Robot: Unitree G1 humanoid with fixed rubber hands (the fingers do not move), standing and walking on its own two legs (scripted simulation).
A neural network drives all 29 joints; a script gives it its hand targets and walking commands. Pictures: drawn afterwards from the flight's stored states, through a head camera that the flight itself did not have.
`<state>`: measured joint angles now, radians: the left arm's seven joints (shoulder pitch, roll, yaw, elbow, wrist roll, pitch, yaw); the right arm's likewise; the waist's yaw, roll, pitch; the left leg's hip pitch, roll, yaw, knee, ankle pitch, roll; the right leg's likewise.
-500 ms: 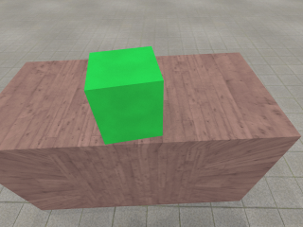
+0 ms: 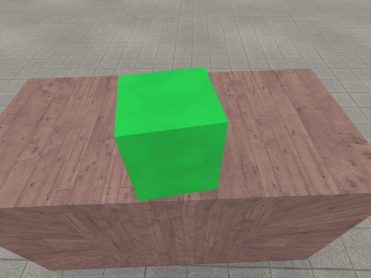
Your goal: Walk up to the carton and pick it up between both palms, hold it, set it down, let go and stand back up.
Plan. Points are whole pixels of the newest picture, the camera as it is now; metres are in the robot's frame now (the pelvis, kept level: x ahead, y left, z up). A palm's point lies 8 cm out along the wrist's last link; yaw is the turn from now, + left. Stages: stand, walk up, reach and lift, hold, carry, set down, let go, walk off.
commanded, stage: walk up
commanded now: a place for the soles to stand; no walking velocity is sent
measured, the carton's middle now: (170, 135) +0.44 +0.07 +0.06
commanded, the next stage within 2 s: none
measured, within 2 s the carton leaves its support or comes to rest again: neither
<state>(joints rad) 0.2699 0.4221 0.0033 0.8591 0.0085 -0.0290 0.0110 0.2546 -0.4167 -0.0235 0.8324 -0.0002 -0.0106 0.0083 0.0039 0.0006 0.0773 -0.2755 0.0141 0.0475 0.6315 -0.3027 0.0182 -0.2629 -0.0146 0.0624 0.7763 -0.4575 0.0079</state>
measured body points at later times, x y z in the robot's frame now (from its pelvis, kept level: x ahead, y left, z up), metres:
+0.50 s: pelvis -0.02 -0.01 +0.00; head +0.00 -0.02 +0.45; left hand +0.09 +0.32 -0.09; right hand +0.11 -0.32 -0.10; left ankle +0.02 +0.11 -0.72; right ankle +0.00 -0.14 -0.72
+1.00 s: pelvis -0.03 -0.01 +0.01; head -0.01 -0.01 +0.46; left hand +0.06 +0.32 -0.09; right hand +0.08 -0.33 -0.10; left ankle +0.02 +0.11 -0.72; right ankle +0.00 -0.14 -0.72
